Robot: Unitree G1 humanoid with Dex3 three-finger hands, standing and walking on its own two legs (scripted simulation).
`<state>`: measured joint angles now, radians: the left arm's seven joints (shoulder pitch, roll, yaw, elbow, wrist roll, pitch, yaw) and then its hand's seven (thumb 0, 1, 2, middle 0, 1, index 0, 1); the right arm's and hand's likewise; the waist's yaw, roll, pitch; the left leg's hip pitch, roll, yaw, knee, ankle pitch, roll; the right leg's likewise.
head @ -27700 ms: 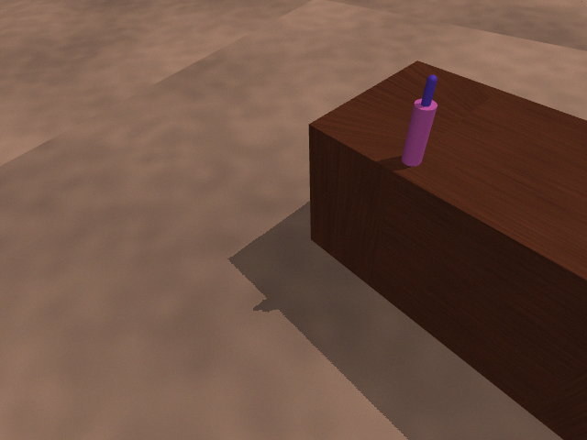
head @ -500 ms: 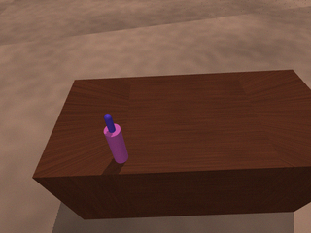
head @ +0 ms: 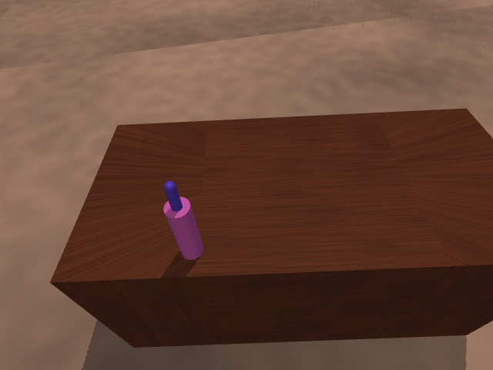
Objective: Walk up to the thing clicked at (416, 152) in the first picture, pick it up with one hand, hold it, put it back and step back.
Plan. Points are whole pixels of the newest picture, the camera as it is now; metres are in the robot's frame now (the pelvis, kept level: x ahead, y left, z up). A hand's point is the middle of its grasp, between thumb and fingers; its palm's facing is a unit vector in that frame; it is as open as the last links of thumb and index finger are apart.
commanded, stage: stand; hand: left
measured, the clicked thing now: (182, 221) +0.42 +0.19 -0.06
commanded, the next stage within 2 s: step back in 0.54 s
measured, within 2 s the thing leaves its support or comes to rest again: neither
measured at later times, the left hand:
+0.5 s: hand out of the picture +0.07 +0.25 -0.16, palm faces -0.03 -0.94 -0.34, open 7.4 cm
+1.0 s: hand out of the picture +0.04 +0.27 -0.17, palm faces -0.02 -0.91 -0.41, open 7.4 cm
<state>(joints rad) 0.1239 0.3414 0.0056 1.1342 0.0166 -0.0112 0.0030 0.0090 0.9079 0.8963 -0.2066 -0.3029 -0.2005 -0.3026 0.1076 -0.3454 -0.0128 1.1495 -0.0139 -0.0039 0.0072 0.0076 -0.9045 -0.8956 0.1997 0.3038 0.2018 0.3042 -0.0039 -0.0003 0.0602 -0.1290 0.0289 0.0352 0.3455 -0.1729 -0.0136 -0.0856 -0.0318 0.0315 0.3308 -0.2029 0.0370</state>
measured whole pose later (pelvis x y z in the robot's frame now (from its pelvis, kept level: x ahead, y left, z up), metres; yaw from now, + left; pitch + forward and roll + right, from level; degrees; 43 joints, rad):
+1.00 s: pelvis -0.08 +0.00 -0.03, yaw +1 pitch +0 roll +0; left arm 0.09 0.38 0.05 0.86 0.04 0.04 0.02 0.01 0.90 0.90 -0.21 -0.30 -0.20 -0.30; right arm 0.12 -0.41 -0.05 0.95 -0.01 0.06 0.00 0.01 -0.91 -0.90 0.20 0.30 0.20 0.30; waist 0.01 0.01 0.17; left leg -0.31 -0.04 -0.05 0.82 -0.49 0.01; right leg -0.39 -0.03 0.01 0.63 -0.23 0.01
